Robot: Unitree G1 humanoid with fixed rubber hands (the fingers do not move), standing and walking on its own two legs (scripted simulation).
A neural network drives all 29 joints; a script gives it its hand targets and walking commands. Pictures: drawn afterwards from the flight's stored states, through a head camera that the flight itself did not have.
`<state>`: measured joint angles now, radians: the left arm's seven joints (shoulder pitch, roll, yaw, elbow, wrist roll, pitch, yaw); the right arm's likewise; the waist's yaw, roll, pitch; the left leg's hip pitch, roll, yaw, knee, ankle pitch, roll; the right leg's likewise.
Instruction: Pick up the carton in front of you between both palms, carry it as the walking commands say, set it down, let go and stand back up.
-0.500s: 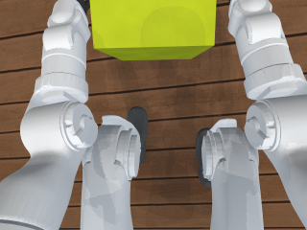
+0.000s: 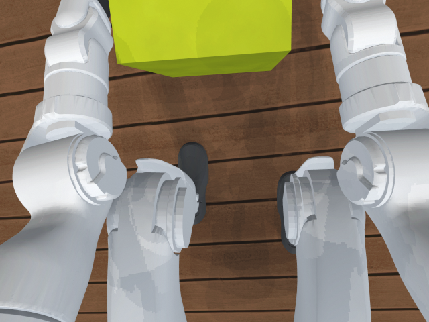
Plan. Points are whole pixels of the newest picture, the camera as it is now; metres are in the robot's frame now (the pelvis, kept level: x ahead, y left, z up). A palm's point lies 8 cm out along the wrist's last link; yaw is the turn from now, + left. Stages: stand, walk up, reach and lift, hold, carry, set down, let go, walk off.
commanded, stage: set down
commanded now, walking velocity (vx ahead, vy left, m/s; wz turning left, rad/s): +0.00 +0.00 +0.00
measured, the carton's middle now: (209, 0) +0.54 +0.07 -0.24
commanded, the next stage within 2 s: let go in 1.32 s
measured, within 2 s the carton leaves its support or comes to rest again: neither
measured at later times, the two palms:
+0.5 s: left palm out of the picture +0.53 +0.24 -0.11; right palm out of the picture +0.59 -0.13 -0.11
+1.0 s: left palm out of the picture +0.52 +0.25 +0.04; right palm out of the picture +0.59 -0.14 +0.04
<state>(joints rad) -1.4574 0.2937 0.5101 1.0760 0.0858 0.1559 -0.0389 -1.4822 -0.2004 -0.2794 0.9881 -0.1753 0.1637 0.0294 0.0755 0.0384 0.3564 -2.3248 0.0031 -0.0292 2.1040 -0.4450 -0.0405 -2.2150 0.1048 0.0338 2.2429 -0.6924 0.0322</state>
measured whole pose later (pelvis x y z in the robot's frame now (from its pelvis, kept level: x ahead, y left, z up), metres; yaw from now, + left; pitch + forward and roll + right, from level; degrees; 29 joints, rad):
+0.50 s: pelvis +0.00 +0.00 +0.02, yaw +0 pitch +38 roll +1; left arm -1.36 0.33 0.25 0.98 -0.19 0.09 0.12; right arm -1.48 -0.40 -0.01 1.00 0.16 0.16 -0.10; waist 0.09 -0.01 0.31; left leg -2.26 0.00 -0.03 2.04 -0.45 -0.05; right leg -2.16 0.09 0.03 2.18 -0.69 0.02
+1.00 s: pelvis +0.02 +0.00 +0.14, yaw +0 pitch +48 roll -1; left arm -1.18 0.25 0.32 0.80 -0.09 0.19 0.10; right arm -1.32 -0.37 -0.15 0.94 0.05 0.21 -0.04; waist 0.10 -0.02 -0.01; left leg -2.06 0.00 -0.03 1.61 -0.38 -0.02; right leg -1.96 0.07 0.04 1.71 -0.58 0.03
